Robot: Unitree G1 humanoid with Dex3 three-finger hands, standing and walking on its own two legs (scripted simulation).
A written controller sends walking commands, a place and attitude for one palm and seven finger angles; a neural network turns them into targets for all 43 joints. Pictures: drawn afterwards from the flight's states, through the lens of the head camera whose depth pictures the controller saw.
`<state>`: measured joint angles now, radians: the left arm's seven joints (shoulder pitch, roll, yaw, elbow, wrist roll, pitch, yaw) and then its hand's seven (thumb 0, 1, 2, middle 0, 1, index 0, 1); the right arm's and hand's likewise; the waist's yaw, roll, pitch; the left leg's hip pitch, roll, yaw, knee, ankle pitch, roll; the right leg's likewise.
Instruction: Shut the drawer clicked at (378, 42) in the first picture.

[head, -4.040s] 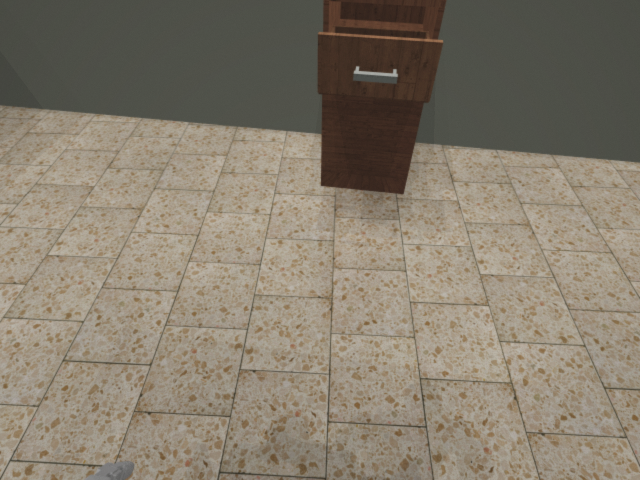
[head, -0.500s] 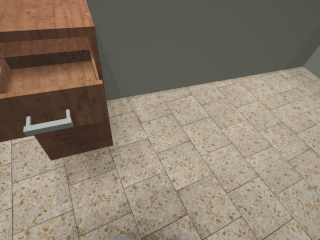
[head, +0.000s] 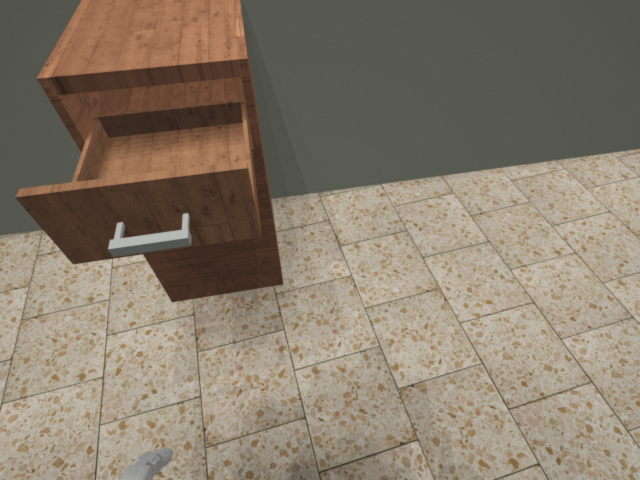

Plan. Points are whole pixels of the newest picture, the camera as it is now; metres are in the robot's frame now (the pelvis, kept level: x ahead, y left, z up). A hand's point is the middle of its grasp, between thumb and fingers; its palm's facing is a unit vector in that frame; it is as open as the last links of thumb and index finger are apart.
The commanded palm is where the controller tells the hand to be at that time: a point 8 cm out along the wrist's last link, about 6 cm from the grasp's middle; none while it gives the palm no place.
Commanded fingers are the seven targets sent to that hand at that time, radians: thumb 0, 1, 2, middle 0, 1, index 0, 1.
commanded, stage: turn to face it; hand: left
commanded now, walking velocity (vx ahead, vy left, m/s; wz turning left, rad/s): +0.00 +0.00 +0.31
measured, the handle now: (152, 233) +0.51 +0.31 -0.04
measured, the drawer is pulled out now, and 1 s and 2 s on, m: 0.30 0.30 0.30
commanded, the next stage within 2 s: take the last steps up to it in 0.14 s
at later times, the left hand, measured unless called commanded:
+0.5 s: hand out of the picture -0.09 +0.19 -0.18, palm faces +0.27 -0.94 -0.19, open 7.4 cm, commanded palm none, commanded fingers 0.00 0.90 0.90 -0.20 -0.30 -0.20 -0.30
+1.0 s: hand (164, 444) +0.20 +0.25 -0.17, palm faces +0.11 -0.98 -0.17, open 7.4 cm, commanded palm none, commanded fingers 0.00 0.90 0.90 -0.20 -0.30 -0.20 -0.30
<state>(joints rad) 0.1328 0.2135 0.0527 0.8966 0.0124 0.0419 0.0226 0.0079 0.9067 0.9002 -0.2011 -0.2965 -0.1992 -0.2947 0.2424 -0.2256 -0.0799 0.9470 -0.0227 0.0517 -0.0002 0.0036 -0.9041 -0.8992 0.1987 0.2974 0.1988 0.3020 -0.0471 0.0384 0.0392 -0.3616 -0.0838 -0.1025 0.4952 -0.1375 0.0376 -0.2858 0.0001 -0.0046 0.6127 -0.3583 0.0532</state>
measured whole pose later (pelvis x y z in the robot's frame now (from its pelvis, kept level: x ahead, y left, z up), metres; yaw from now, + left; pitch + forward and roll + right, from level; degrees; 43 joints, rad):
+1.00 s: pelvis +0.12 +0.06 -0.01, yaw +10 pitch -2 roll -1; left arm 0.09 0.18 0.03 1.01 0.02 0.00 -0.02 0.01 0.91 0.90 -0.20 -0.30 -0.20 -0.29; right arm 0.52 -0.12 -0.02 1.18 -0.02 -0.05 -0.04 0.00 -0.91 -0.90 0.20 0.30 0.20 0.30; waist -0.07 0.00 0.09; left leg 0.16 -0.01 0.10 0.34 -0.45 0.03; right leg -0.49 -0.03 -0.13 0.69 -0.23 -0.04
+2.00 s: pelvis +0.22 +0.02 +0.01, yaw +8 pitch -1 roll +2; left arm 0.24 0.16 0.02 1.07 0.03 0.01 0.03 0.01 0.91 0.90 -0.20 -0.30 -0.20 -0.29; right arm 0.20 -0.18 -0.06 1.10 -0.01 0.05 -0.03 0.00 -0.91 -0.90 0.20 0.30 0.20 0.30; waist -0.01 0.04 0.04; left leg -0.31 0.05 0.05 0.74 -0.41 -0.01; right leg -0.22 0.01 -0.08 0.50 -0.27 -0.08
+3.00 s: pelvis +0.18 +0.04 +0.00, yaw +8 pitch +1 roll -1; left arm 0.33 0.14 -0.01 1.07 0.02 -0.01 0.04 0.01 0.91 0.90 -0.20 -0.30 -0.20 -0.30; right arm 0.35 -0.14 -0.03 1.06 -0.03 0.01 -0.03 0.00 -0.91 -0.90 0.20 0.30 0.20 0.30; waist -0.03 0.04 -0.02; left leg -0.25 0.02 0.04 0.56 -0.33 0.01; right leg -0.32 0.02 -0.10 0.50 -0.20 -0.05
